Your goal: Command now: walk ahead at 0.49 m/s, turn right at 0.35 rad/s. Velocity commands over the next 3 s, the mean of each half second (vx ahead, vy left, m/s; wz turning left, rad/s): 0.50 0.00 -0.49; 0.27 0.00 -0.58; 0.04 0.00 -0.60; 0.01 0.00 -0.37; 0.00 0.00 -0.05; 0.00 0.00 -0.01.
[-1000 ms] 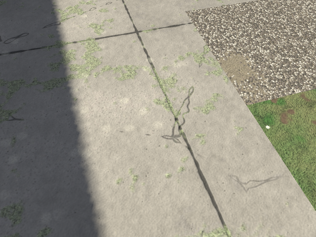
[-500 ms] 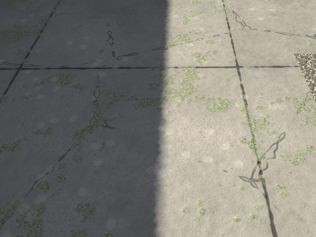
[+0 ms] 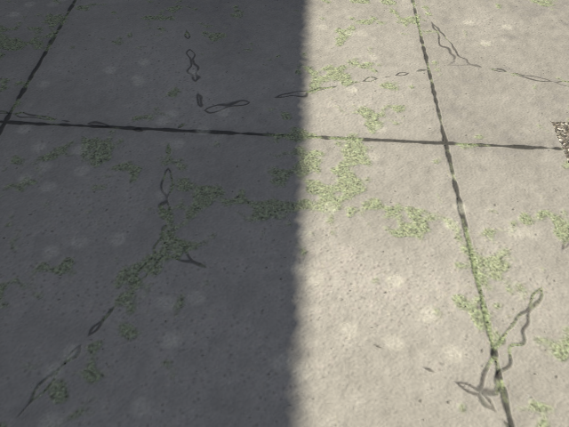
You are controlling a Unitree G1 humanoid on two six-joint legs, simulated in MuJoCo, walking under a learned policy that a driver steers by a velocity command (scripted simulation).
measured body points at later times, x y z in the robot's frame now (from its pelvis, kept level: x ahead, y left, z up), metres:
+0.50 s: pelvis +0.27 -0.04 +0.00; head +0.30 -0.06 +0.45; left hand +0.36 +0.23 -0.13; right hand +0.36 -0.32 -0.12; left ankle +0.42 +0.12 -0.67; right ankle +0.23 -0.06 -0.74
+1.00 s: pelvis +0.48 -0.04 +0.00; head +0.52 -0.05 +0.44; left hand +0.73 +0.13 -0.13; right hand +0.42 -0.32 -0.11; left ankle +0.59 +0.01 -0.74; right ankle +0.42 -0.15 -0.66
